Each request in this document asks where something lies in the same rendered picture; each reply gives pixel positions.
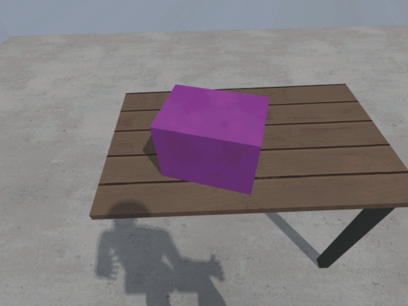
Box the table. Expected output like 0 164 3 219
89 84 408 268

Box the carton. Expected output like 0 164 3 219
150 84 270 195

